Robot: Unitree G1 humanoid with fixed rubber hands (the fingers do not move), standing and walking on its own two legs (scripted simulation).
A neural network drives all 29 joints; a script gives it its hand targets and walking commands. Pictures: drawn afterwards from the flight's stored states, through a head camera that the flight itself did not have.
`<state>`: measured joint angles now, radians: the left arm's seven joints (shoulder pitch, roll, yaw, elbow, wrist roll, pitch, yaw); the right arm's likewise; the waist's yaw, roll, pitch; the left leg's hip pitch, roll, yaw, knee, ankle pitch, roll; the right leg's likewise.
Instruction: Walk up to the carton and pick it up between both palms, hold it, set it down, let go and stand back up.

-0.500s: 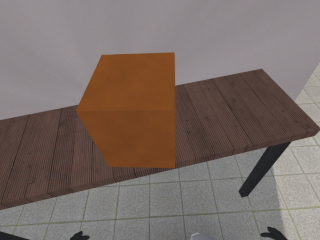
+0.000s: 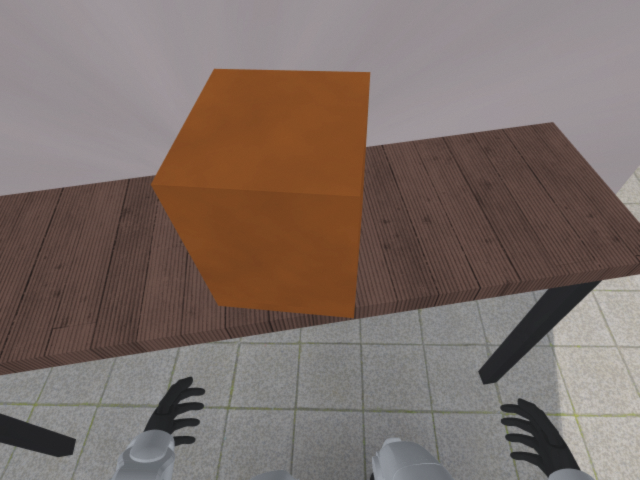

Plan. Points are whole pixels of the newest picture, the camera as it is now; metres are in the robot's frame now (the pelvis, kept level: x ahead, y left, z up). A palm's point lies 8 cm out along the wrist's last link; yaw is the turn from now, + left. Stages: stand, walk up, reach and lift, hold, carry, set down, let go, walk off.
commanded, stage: reach and lift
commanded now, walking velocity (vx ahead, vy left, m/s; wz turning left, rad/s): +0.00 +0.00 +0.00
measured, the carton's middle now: (287, 199) +0.45 +0.05 +0.09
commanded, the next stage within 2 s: none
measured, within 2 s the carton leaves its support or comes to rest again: neither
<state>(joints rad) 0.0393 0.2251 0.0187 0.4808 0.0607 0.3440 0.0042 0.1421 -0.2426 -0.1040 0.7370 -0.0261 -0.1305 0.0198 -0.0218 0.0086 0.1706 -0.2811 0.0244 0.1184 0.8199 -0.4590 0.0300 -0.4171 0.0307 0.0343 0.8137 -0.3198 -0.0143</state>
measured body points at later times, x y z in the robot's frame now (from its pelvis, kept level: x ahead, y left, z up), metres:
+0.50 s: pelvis +0.03 +0.00 +0.04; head +0.03 +0.00 +0.49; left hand +0.20 +0.27 -0.01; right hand +0.17 -0.20 -0.03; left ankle -0.01 +0.10 -0.70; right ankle +0.07 -0.11 -0.70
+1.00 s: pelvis +0.05 +0.03 +0.04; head +0.04 +0.05 +0.49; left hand +0.20 +0.29 +0.03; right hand +0.21 -0.15 +0.03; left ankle -0.01 +0.10 -0.70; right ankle +0.07 -0.11 -0.70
